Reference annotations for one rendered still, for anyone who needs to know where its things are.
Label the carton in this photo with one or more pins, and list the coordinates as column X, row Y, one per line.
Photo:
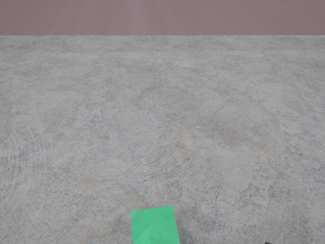
column 155, row 226

